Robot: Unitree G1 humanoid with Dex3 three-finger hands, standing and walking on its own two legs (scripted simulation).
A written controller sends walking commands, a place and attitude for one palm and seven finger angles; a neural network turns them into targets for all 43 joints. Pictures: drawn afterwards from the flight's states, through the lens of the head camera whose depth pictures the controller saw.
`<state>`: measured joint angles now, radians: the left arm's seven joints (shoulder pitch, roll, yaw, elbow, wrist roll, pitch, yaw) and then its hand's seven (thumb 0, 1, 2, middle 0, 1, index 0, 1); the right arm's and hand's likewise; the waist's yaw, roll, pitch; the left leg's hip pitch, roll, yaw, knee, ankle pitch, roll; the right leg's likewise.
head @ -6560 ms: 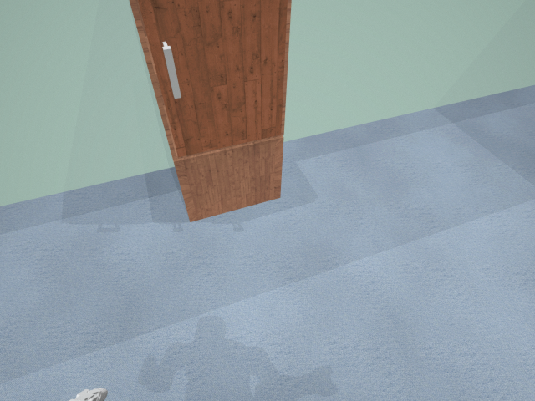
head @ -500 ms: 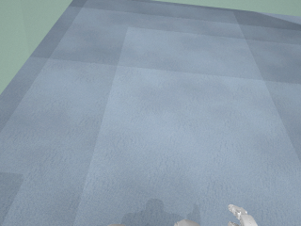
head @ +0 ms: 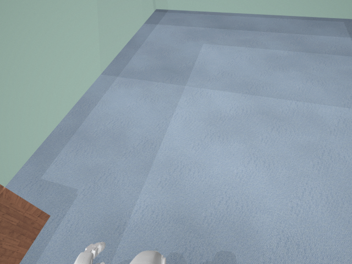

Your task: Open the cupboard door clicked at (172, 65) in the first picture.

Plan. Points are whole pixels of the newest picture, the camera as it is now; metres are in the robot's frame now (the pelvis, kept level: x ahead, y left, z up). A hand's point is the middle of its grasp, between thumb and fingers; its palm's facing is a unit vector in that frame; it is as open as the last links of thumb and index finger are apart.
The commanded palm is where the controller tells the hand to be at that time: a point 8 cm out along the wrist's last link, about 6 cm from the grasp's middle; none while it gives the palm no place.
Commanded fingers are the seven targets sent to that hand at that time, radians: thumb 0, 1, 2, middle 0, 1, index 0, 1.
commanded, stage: turn to face it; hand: left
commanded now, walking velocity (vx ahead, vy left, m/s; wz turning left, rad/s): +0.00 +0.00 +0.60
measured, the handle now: out of the picture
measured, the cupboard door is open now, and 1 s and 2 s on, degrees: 0 0 0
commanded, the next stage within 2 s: take the last steps up to it in 1.92 s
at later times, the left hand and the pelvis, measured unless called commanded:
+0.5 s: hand out of the picture -0.05 +0.29 -0.18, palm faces +0.33 -0.91 -0.25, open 7.4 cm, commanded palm none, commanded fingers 0.00 0.90 0.90 -0.20 -0.30 -0.20 -0.30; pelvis -0.03 +0.06 +0.00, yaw +17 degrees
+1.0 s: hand out of the picture -0.03 +0.24 -0.13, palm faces +0.53 -0.79 -0.29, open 7.4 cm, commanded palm none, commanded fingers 0.00 0.90 0.90 -0.20 -0.30 -0.20 -0.30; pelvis -0.03 +0.00 +0.00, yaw +35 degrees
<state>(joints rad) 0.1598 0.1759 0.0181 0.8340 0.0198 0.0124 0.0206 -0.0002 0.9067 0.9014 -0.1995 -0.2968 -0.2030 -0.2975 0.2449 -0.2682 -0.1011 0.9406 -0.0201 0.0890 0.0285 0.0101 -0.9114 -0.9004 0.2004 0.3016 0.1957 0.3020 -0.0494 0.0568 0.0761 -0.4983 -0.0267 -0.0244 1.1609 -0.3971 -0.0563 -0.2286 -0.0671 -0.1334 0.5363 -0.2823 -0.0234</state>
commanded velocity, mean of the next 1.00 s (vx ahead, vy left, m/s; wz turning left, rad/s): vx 0.00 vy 0.00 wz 0.60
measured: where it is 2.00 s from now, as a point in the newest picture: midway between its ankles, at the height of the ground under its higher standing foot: outside the picture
